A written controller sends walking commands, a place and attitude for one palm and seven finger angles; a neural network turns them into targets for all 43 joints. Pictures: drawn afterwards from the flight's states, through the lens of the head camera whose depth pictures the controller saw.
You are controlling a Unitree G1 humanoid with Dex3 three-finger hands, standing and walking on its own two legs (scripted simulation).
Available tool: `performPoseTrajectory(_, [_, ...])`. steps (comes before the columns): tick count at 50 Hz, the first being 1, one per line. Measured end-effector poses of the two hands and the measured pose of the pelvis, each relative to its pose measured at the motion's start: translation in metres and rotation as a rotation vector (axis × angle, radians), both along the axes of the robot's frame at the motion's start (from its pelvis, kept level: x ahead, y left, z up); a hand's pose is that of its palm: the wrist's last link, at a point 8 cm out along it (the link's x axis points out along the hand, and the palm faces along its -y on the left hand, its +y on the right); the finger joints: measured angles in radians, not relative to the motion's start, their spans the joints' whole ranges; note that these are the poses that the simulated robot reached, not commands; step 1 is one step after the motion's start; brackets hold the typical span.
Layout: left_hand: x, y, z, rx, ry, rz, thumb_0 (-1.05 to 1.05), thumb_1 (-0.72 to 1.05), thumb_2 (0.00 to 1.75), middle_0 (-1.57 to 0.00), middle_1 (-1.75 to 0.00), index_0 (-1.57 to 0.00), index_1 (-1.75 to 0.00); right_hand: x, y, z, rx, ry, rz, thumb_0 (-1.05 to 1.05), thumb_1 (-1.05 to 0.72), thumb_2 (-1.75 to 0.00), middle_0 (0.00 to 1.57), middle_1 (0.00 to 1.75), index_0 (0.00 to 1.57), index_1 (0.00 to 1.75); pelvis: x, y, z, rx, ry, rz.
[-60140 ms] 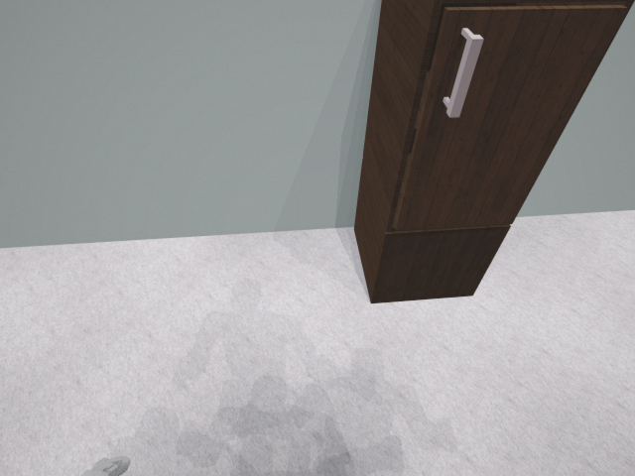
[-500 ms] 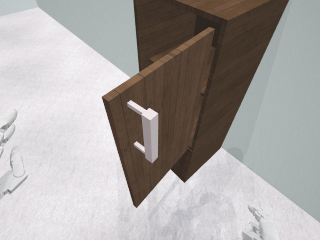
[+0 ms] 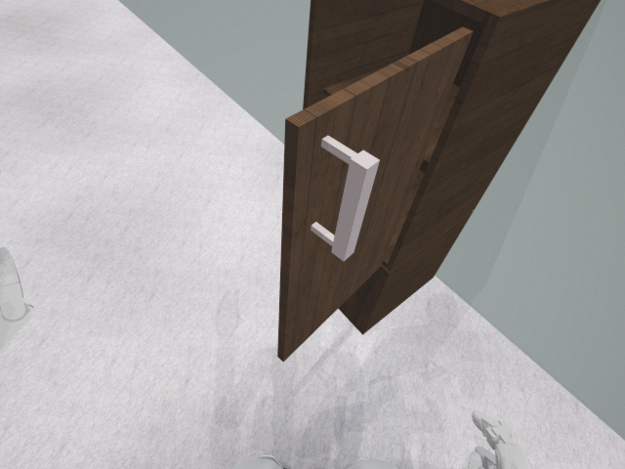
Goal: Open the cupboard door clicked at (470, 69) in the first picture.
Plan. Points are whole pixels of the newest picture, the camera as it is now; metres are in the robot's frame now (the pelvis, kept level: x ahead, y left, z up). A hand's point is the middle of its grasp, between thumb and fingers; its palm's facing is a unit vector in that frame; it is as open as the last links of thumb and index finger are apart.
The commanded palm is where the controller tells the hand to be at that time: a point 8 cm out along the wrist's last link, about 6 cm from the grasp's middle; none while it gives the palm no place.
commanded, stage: step back with the hand held close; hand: left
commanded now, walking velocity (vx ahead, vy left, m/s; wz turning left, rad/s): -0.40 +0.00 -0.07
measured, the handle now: (338, 202) +0.39 +0.00 +0.15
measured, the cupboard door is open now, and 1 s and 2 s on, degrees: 98 98 98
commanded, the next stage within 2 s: stop stepping back and stand still in 0.28 s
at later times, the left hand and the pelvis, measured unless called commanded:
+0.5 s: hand out of the picture +0.09 +0.23 +0.21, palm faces +0.25 -0.82 -0.52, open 7.4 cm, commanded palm +0.06 +0.28 +0.19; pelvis -0.12 +0.00 +0.01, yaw -7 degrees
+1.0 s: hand out of the picture +0.03 +0.27 +0.20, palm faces +0.35 -0.76 -0.55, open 7.4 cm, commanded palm +0.00 +0.31 +0.19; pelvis -0.17 +0.03 +0.01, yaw -6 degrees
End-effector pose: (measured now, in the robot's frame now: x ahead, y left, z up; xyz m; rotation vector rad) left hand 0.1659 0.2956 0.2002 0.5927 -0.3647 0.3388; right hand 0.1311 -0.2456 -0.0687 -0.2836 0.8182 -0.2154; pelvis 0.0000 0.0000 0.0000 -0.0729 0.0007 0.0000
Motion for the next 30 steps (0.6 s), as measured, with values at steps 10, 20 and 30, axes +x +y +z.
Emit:
performPoseTrajectory(10, [-0.010,0.006,-0.001,-0.149,0.007,-0.026,0.01,0.89,0.90,-0.20,-0.30,-0.21,-0.30,-0.003,0.037,0.029,0.053,-0.072,0.063,0.01,-0.90,-0.90,0.20,0.30,0.21,0.30,-0.030,0.006,0.023,-0.037,0.102,-0.062])
performPoseTrajectory(20, [-0.063,-0.032,0.011,0.019,0.010,-0.225,0.02,0.89,0.90,-0.21,-0.30,-0.21,-0.30,-0.046,0.023,0.016,0.068,-0.163,0.081,0.01,-0.90,-0.90,0.20,0.30,0.21,0.30,-0.105,-0.003,-0.001,0.046,0.090,-0.107])
performPoseTrajectory(30, [-0.116,0.006,0.008,-0.067,0.008,-0.007,0.01,0.89,0.90,-0.21,-0.30,-0.22,-0.30,-0.160,-0.007,-0.005,0.045,0.024,-0.092,0.01,-0.90,-0.90,0.20,0.30,0.21,0.30,-0.114,0.002,0.008,0.084,0.023,-0.122])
